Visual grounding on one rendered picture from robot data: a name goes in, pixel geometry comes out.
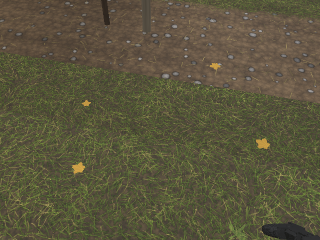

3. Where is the robot right hand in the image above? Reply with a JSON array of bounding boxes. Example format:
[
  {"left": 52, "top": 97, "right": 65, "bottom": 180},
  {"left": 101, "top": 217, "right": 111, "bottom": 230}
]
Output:
[{"left": 262, "top": 222, "right": 320, "bottom": 240}]

